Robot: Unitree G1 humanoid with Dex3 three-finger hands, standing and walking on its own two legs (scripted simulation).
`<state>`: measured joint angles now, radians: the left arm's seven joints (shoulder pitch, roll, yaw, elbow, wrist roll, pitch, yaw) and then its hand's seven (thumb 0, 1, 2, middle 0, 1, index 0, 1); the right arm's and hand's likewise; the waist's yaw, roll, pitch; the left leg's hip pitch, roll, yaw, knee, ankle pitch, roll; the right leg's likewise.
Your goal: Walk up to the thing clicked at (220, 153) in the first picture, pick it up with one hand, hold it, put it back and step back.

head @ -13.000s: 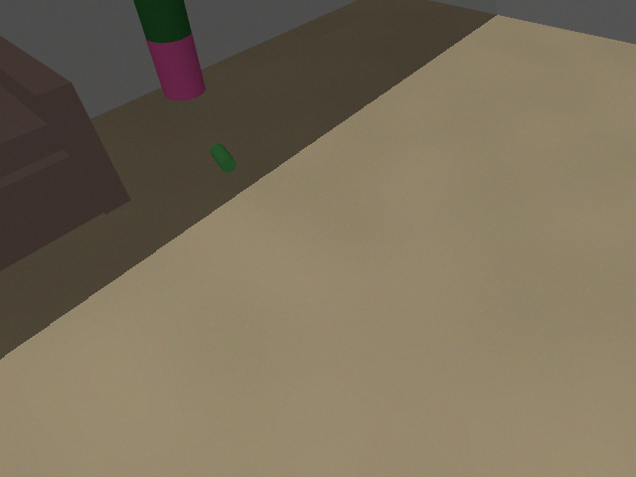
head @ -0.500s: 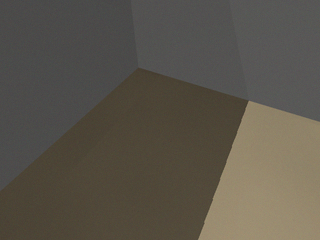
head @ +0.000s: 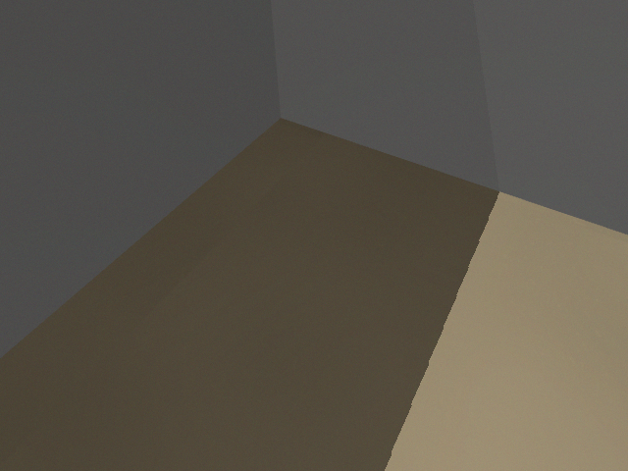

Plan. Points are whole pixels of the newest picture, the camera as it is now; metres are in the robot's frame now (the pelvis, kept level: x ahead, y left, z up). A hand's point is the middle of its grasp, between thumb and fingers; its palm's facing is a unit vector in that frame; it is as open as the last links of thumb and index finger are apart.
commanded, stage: walk up
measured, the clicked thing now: out of the picture -1.03 +0.94 -0.74
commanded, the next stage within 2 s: none
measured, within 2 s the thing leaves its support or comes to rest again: neither
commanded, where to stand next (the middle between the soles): +0.06 +0.00 m, yaw +131 degrees
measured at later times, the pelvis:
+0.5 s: pelvis +0.00 -0.07 -0.02, yaw +26 degrees
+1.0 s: pelvis +0.04 -0.11 -0.01, yaw +56 degrees
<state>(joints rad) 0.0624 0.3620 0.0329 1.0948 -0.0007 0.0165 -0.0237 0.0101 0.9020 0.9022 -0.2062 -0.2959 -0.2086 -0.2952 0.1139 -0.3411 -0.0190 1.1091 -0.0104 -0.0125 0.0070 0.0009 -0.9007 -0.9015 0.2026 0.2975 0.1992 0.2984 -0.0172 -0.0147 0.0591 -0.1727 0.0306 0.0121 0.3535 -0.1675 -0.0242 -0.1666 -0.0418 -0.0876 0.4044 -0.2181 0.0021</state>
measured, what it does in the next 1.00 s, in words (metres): steps to the right, turning left: left foot, then right foot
